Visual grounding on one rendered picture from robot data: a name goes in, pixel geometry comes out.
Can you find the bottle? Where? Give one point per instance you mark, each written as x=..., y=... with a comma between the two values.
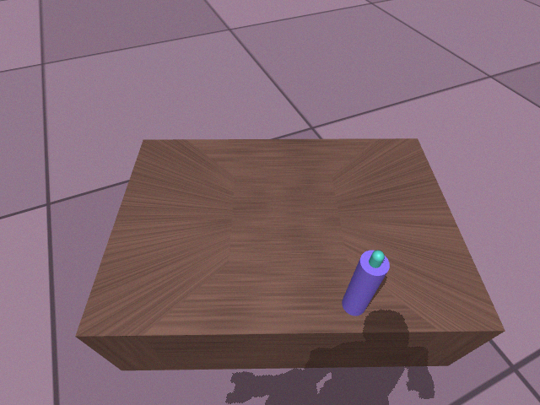
x=368, y=275

